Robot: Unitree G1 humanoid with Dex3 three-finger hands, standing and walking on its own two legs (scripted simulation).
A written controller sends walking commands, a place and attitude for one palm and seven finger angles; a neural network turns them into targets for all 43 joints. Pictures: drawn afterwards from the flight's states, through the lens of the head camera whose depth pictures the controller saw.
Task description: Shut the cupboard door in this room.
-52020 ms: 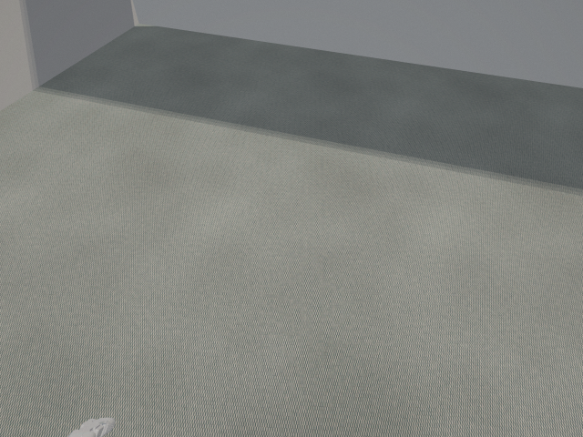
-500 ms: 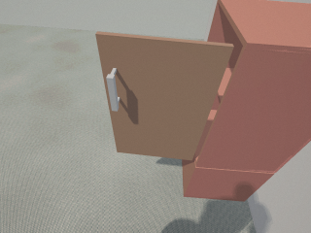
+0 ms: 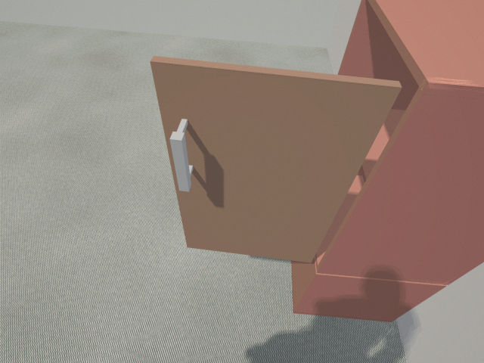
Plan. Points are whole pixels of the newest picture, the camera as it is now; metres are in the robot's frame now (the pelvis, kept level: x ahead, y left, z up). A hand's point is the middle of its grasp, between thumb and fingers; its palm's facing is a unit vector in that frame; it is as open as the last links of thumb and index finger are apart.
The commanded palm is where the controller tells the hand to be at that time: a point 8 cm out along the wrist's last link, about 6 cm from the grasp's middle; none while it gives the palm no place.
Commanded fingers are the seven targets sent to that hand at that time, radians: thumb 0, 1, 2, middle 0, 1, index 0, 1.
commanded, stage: come to a stop and stand still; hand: left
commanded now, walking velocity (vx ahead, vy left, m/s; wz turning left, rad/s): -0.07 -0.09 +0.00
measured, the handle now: (184, 156) +0.45 +0.14 +0.08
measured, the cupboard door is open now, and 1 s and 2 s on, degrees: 88 88 88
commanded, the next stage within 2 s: look again from close up in 1.48 s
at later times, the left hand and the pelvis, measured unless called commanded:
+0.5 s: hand out of the picture +0.03 +0.19 -0.15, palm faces -0.01 -0.95 -0.31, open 7.4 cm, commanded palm none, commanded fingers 0.00 0.90 0.90 -0.20 -0.30 -0.20 -0.30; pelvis -0.06 -0.03 +0.00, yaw +0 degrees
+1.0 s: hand out of the picture -0.05 +0.21 -0.17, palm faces -0.02 -0.96 -0.27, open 7.4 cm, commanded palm none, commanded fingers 0.00 0.90 0.90 -0.20 -0.30 -0.20 -0.30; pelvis -0.07 -0.01 +0.01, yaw +1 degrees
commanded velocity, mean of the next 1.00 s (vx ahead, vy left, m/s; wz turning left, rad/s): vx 0.00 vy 0.00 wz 0.00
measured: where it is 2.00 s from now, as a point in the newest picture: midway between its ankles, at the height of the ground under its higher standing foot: outside the picture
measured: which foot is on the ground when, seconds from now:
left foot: down 0.00-1.00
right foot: down 0.00-1.00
